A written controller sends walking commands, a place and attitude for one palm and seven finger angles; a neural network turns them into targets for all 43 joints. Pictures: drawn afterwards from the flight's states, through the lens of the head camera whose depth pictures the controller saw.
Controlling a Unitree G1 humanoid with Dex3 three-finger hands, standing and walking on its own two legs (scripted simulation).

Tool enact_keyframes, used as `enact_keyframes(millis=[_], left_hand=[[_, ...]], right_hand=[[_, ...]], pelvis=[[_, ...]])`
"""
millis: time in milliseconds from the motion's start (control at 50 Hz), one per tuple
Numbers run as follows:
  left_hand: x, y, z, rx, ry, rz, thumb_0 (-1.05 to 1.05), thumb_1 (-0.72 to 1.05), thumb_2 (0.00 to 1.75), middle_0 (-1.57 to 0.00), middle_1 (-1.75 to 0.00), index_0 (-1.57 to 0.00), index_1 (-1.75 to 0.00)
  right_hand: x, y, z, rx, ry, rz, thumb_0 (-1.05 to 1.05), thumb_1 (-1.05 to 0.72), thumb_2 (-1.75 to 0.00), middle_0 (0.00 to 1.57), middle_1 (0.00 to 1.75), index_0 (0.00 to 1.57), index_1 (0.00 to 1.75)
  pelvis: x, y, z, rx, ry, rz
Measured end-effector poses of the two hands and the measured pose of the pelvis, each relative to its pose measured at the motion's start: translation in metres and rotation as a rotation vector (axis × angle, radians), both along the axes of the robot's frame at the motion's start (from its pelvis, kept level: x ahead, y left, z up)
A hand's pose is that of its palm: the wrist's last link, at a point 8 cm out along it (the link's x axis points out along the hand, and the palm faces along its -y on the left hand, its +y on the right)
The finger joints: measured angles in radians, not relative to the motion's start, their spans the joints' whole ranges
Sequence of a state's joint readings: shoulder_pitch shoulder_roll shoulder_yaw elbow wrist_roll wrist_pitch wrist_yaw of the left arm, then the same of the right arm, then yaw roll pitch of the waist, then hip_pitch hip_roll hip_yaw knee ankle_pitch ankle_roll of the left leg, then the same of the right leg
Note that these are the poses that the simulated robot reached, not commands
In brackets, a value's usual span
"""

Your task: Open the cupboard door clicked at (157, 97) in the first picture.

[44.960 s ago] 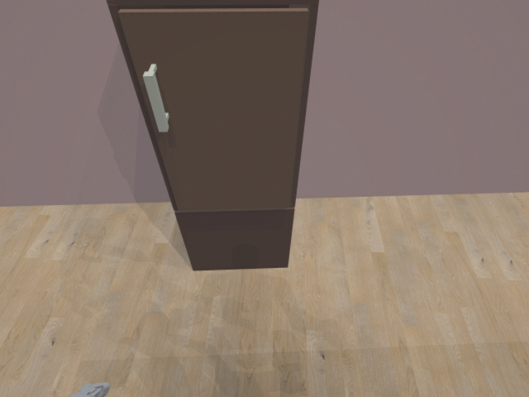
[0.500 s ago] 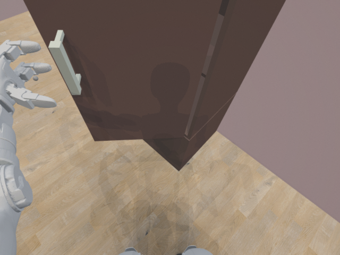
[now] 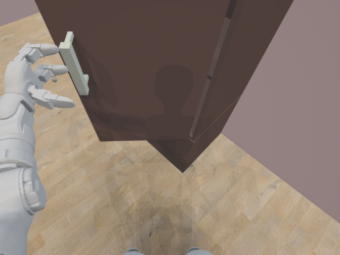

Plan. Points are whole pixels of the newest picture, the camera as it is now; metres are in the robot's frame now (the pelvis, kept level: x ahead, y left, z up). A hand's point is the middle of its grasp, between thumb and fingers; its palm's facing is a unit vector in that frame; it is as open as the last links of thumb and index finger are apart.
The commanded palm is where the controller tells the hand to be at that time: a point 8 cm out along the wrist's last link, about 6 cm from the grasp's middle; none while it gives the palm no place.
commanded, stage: slide the fingers in behind the handle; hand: left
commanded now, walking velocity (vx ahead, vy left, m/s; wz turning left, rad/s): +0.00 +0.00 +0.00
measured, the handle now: (77, 65) +0.53 +0.20 +0.12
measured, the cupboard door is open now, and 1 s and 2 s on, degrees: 47 46 46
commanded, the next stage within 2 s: close the thumb around the handle in 1.18 s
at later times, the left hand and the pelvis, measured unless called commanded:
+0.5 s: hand (75, 80) +0.48 +0.19 +0.12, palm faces +0.02 -1.00 +0.00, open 14.0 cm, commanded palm +0.45 +0.24 +0.11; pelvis -0.01 -0.01 +0.00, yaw +0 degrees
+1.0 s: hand (86, 80) +0.48 +0.17 +0.11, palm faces +0.02 -1.00 +0.01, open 13.9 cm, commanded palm +0.46 +0.22 +0.11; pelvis -0.01 -0.02 +0.00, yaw +0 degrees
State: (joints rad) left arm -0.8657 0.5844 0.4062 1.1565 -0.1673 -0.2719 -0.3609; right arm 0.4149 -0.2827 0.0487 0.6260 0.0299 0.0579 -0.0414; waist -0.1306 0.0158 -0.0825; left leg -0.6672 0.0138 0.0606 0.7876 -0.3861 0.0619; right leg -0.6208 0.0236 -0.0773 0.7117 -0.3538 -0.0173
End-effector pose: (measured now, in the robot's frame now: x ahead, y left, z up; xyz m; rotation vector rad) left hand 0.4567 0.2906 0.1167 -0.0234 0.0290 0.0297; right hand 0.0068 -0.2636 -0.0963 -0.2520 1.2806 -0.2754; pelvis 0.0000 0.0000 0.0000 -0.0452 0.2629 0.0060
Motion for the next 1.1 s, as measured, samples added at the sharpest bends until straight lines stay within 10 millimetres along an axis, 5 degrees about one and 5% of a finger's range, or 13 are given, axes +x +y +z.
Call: enact_keyframes(millis=[320, 720, 1100], left_hand=[[0.0, -0.038, -0.006, -0.021, 0.0, -0.024, -0.01, -0.5, 0.3, -0.3, -1.2, -0.28, -1.2], [-0.008, -0.056, -0.002, 0.01, 0.002, -0.01, -0.01, -0.5, 0.3, -0.3, -1.2, -0.3, -1.2], [0.005, -0.066, -0.003, 0.022, 0.001, -0.007, -0.01, -0.5, 0.3, -0.3, -1.2, -0.32, -1.21]], right_hand=[[0.01, -0.003, -0.004, 0.013, -0.048, 0.02, 0.01, -0.91, -0.9, 0.21, 0.3, 0.2, 0.3], [-0.006, -0.017, -0.005, 0.025, -0.052, -0.008, 0.01, -0.91, -0.9, 0.2, 0.3, 0.2, 0.3], [-0.012, -0.017, -0.007, 0.027, -0.03, -0.017, 0.01, -0.91, -0.9, 0.2, 0.3, 0.2, 0.3]], pelvis=[[-0.004, -0.005, -0.002, 0.006, -0.012, 0.005], [-0.01, -0.019, 0.0, 0.018, -0.03, -0.006], [-0.008, -0.019, -0.001, 0.02, -0.01, -0.009]])
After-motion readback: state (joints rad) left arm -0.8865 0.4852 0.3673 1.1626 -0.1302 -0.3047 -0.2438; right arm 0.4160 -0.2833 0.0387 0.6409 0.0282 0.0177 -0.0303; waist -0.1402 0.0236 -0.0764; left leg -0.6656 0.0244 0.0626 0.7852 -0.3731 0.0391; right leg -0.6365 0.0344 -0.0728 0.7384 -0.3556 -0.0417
